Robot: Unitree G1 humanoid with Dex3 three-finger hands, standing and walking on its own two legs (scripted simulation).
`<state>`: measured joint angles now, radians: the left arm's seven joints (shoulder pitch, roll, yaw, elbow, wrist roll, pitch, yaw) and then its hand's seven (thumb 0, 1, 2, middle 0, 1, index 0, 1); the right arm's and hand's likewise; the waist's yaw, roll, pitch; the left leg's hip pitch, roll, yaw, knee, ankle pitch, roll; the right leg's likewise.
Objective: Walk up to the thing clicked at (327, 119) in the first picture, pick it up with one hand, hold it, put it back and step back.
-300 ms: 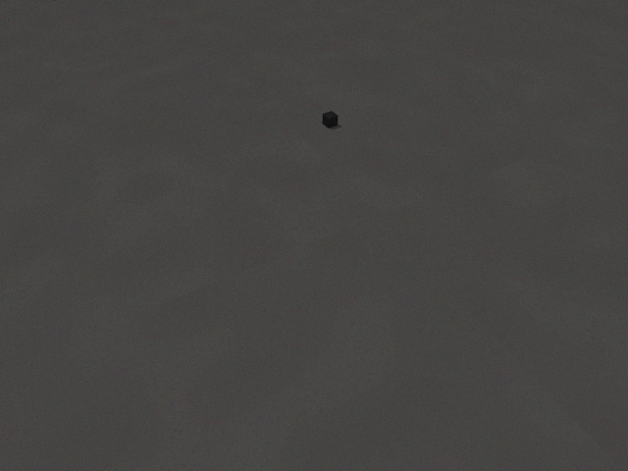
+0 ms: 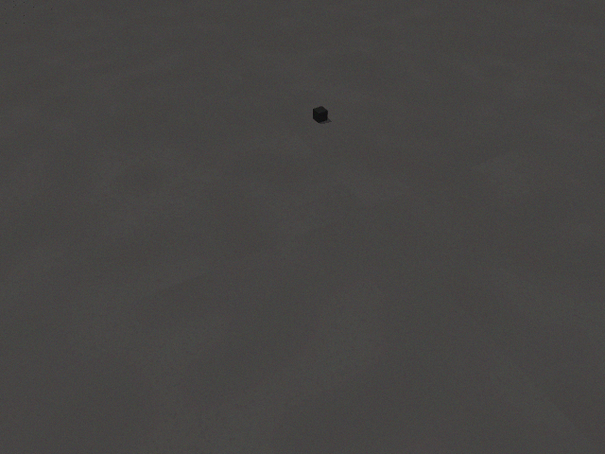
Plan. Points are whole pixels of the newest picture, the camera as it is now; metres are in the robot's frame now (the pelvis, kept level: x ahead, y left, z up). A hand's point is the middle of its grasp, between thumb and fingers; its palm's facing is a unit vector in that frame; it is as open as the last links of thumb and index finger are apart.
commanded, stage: stand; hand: left
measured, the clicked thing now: (320, 114) +2.19 -0.05 -0.75
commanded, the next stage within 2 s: walk up in 0.82 s
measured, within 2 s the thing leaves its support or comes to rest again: neither
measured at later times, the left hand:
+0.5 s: hand out of the picture +0.08 +0.25 -0.16, palm faces -0.02 -0.94 -0.34, open 7.4 cm
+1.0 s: hand out of the picture +0.12 +0.26 -0.14, palm faces -0.08 -0.93 -0.36, open 7.4 cm
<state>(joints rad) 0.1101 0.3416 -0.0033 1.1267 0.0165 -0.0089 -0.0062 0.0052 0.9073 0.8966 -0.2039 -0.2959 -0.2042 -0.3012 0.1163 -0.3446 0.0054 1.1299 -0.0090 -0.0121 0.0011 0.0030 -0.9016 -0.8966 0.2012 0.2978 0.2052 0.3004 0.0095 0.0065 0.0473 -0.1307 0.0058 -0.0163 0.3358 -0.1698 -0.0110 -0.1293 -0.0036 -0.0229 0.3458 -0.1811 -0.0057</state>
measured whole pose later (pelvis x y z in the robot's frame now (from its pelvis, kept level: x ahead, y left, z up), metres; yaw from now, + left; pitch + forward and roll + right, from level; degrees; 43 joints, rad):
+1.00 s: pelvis +0.03 -0.02 +0.00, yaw -3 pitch +0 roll +1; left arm 0.17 0.42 0.07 1.04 0.04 -0.01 -0.09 0.01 0.91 0.90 -0.20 -0.30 -0.20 -0.30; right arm 0.21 -0.38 -0.08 1.02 -0.04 -0.07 0.05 0.00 -0.90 -0.90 0.21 0.30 0.21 0.30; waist 0.00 -0.01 0.00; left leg -0.11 0.03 0.04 0.35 -0.27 0.04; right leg -0.39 -0.05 0.00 0.79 -0.43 -0.01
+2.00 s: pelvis +0.56 -0.17 -0.04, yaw -7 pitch -2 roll +2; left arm 0.18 0.45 0.07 0.91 0.01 -0.08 -0.10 0.01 0.91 0.90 -0.20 -0.30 -0.20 -0.30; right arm 0.35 -0.45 -0.08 0.93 -0.01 -0.07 0.07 0.01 -0.90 -0.90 0.20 0.30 0.21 0.30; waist -0.03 0.02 0.03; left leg -0.01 0.10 0.11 0.58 -0.50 -0.02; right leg -0.48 -0.09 -0.08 0.63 -0.12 -0.03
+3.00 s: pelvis +1.08 -0.25 -0.02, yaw -6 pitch -3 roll +1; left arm 0.23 0.38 0.04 0.87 0.00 -0.10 -0.05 0.00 0.91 0.90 -0.20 -0.30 -0.21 -0.30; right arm 0.28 -0.44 -0.06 0.92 0.00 -0.02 0.05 0.01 -0.90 -0.90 0.20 0.30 0.20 0.30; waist 0.01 0.07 0.08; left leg -0.35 0.03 -0.01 1.13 -0.42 0.04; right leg -0.36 -0.05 -0.09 0.63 -0.23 -0.03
